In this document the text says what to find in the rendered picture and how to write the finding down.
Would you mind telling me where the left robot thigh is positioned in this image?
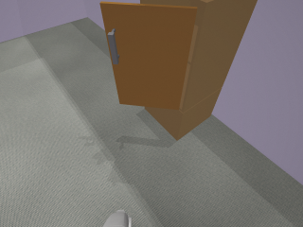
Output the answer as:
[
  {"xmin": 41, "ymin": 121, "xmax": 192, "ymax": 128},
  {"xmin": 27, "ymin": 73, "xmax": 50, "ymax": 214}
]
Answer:
[{"xmin": 102, "ymin": 212, "xmax": 132, "ymax": 227}]

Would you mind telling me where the handle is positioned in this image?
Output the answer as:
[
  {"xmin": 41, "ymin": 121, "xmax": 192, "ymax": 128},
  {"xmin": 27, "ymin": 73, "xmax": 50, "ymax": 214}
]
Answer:
[{"xmin": 107, "ymin": 28, "xmax": 120, "ymax": 64}]

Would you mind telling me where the cupboard door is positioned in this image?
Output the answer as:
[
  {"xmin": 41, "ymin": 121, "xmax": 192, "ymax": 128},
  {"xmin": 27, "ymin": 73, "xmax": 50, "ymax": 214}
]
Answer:
[{"xmin": 99, "ymin": 1, "xmax": 198, "ymax": 111}]

